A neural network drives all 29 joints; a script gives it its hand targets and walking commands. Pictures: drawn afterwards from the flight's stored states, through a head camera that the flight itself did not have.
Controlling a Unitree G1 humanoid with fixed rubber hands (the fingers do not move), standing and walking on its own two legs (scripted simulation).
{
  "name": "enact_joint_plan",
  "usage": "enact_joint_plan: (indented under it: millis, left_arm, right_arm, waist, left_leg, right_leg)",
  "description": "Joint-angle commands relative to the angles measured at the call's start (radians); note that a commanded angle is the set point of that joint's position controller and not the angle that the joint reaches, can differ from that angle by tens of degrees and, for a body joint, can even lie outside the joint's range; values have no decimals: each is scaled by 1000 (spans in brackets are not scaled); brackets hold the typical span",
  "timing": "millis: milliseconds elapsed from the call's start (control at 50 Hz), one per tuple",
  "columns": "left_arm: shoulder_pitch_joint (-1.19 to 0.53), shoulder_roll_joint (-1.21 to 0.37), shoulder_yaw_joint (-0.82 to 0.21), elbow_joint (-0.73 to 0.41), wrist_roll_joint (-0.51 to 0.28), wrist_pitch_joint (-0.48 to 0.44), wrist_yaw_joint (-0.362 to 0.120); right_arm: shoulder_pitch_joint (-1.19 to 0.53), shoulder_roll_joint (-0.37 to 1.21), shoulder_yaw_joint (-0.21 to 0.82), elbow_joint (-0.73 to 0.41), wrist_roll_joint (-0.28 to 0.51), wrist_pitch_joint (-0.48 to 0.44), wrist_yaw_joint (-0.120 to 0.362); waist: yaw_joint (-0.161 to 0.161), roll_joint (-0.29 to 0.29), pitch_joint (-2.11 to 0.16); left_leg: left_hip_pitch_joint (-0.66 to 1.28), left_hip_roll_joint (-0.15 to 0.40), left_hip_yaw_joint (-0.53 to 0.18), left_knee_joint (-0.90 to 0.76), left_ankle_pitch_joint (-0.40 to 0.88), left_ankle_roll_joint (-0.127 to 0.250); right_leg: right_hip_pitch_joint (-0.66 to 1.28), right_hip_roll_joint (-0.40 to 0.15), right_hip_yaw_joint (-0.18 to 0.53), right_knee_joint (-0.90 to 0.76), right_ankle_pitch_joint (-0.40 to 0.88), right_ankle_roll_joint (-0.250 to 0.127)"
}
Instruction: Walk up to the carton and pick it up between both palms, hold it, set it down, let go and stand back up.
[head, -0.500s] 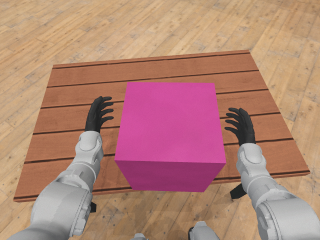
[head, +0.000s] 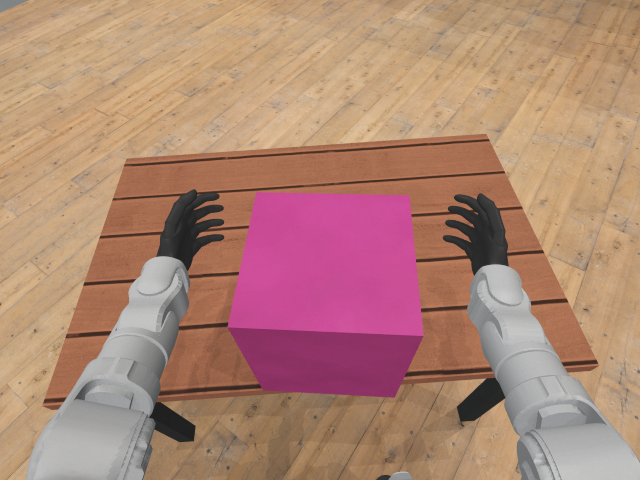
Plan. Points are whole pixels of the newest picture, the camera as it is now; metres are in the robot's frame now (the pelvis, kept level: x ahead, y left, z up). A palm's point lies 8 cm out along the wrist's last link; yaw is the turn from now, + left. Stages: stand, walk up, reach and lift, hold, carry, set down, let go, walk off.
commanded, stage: set down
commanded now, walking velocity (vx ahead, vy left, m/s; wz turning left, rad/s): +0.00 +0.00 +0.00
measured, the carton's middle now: (329, 301) +0.39 -0.01 -0.05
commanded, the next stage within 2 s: none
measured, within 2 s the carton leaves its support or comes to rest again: neither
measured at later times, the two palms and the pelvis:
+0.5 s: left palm (151, 319) +0.33 +0.21 +0.04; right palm (501, 335) +0.29 -0.21 +0.02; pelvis +0.01 +0.00 +0.03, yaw +1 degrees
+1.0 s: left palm (134, 398) +0.25 +0.23 +0.00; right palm (498, 385) +0.24 -0.20 +0.00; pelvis +0.02 +0.01 +0.02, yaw +0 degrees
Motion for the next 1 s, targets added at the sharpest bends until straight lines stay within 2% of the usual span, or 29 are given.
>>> enact_joint_plan:
  millis: [0,20,60,80,100,120,140,160,180,220,240,280,320,360,400,460,500,520,540,600,620,700,720,740,760,840,860,880,980]
  left_arm:
    - [-464,236,93,-248,3,-1,-8]
    - [-429,260,106,-320,-1,12,-4]
    - [-432,243,88,-241,10,59,-16]
    - [-440,225,87,-264,12,71,-19]
    - [-438,242,100,-261,20,82,-23]
    - [-397,220,79,-261,17,89,-29]
    - [-361,206,98,-198,43,98,-42]
    - [-346,217,113,-237,54,94,-47]
    - [-348,210,106,-297,66,86,-41]
    - [-279,212,120,-326,85,75,-42]
    - [-282,203,128,-294,101,73,-43]
    - [-261,190,125,-261,117,65,-46]
    - [-202,185,118,-297,102,27,-39]
    - [-132,175,123,-336,115,-6,-30]
    - [-29,160,112,-353,110,-39,-31]
    - [64,160,105,-378,93,-103,-32]
    - [6,195,108,-434,60,-150,-16]
    - [165,170,114,-438,75,-178,-10]
    - [190,163,112,-496,72,-200,-9]
    - [254,184,105,-526,63,-234,-8]
    - [330,180,111,-521,70,-245,-9]
    - [331,180,85,-589,56,-264,2]
    - [390,157,45,-625,41,-268,7]
    - [446,150,59,-611,60,-272,5]
    - [429,154,49,-609,51,-267,0]
    - [482,153,75,-543,77,-258,-9]
    - [446,152,52,-580,57,-265,-7]
    - [520,144,62,-570,61,-277,-7]
    - [628,99,77,-537,123,-289,-28]
  right_arm:
    - [-472,-124,-26,-294,-7,14,-19]
    - [-449,-138,-39,-366,-5,25,-23]
    - [-433,-121,-56,-296,-25,77,-23]
    - [-418,-108,-69,-297,-31,91,-24]
    - [-411,-108,-64,-312,-36,101,-25]
    - [-372,-101,-65,-332,-46,100,-31]
    - [-325,-67,-43,-277,-48,117,-33]
    - [-309,-68,-53,-313,-55,108,-36]
    - [-287,-71,-75,-317,-63,100,-33]
    - [-210,-61,-76,-332,-73,86,-28]
    - [-211,-65,-93,-296,-88,83,-25]
    - [-194,-46,-83,-268,-94,74,-17]
    - [-143,-20,-80,-322,-101,45,-14]
    - [-91,-21,-77,-345,-104,7,-5]
    - [-3,-6,-77,-357,-111,-36,6]
    - [87,17,-81,-399,-148,-81,10]
    - [22,27,-91,-482,-164,-104,19]
    - [174,71,-45,-464,-154,-123,27]
    - [188,64,-42,-498,-140,-144,31]
    - [229,58,-44,-542,-145,-177,34]
    - [299,68,-24,-534,-144,-191,33]
    - [308,50,-40,-529,-130,-202,39]
    - [348,36,-60,-534,-131,-217,40]
    - [401,39,-49,-492,-135,-225,43]
    - [365,21,-68,-497,-137,-235,42]
    - [408,48,-42,-427,-137,-227,37]
    - [380,45,-64,-440,-136,-227,36]
    - [442,60,-39,-441,-129,-235,39]
    - [530,56,-32,-336,-106,-278,43]
  waist:
    - [-13,-71,-745]
    - [-9,-67,-775]
    - [-40,-40,-613]
    - [-33,-11,-569]
    - [-21,-27,-542]
    - [-41,-46,-547]
    - [-36,-44,-471]
    - [-29,-50,-479]
    - [-29,1,-477]
    - [-30,5,-429]
    - [-43,22,-347]
    - [-32,32,-270]
    - [-34,13,-267]
    - [-25,38,-267]
    - [-34,20,-241]
    - [-39,-14,-250]
    - [-14,-12,-289]
    - [7,-11,-286]
    - [-5,-4,-335]
    - [-8,-6,-337]
    - [1,-27,-316]
    - [3,38,-264]
    - [-25,39,-278]
    - [-14,41,-251]
    - [-24,38,-250]
    - [6,18,-107]
    - [-21,15,-129]
    - [1,6,-127]
    - [-4,48,-12]
  left_leg:
    - [103,-37,32,-195,279,-21]
    - [130,-34,35,-213,309,-19]
    - [161,-26,23,-253,284,-27]
    - [177,-23,22,-272,265,-30]
    - [203,-24,22,-280,266,-28]
    - [252,-26,24,-285,301,-26]
    - [255,-31,25,-301,283,-17]
    - [255,-33,26,-321,261,-13]
    - [274,-28,23,-332,281,-23]
    - [325,-24,26,-344,313,-26]
    - [325,-25,26,-354,296,-26]
    - [344,-20,22,-374,236,-26]
    - [325,-26,32,-385,214,-12]
    - [355,-27,29,-376,273,-23]
    - [386,-26,20,-361,337,-31]
    - [330,-31,22,-361,285,-24]
    - [232,-30,31,-356,216,-12]
    - [231,-31,31,-349,261,-8]
    - [256,-28,23,-341,340,-13]
    - [230,-26,16,-325,316,-17]
    - [216,-30,18,-326,304,-14]
    - [248,-22,14,-331,270,-33]
    - [305,-8,1,-319,315,-46]
    - [345,-5,-7,-310,356,-54]
    - [369,-5,-11,-300,375,-62]
    - [302,-7,-1,-349,221,-32]
    - [292,-1,-8,-351,216,-30]
    - [317,-5,-2,-346,243,-28]
    - [396,-1,-16,-343,329,-60]
  right_leg:
    - [768,7,45,-66,304,-4]
    - [817,13,43,-74,334,-2]
    - [794,12,27,-114,291,-9]
    - [766,14,16,-130,252,-17]
    - [768,14,16,-140,235,-12]
    - [788,21,4,-148,285,-6]
    - [801,9,16,-171,261,-8]
    - [823,7,19,-181,228,0]
    - [818,16,1,-174,233,-10]
    - [816,27,-11,-196,238,-12]
    - [783,30,-23,-201,220,-17]
    - [764,29,-23,-223,148,-22]
    - [795,26,-22,-218,153,-15]
    - [810,30,-29,-210,173,-14]
    - [806,39,-31,-216,204,-18]
    - [822,33,-14,-204,178,-9]
    - [812,17,10,-183,133,-8]
    - [863,12,25,-170,198,-13]
    - [877,20,17,-153,276,-12]
    - [859,17,26,-143,255,-6]
    - [880,11,43,-150,248,3]
    - [786,22,19,-145,178,-15]
    - [752,40,1,-144,201,-19]
    - [727,45,-7,-152,202,-22]
    - [706,47,-8,-158,201,-19]
    - [747,30,17,-181,100,-24]
    - [744,33,12,-176,105,-25]
    - [757,32,14,-177,129,-27]
    - [770,44,8,-197,132,-42]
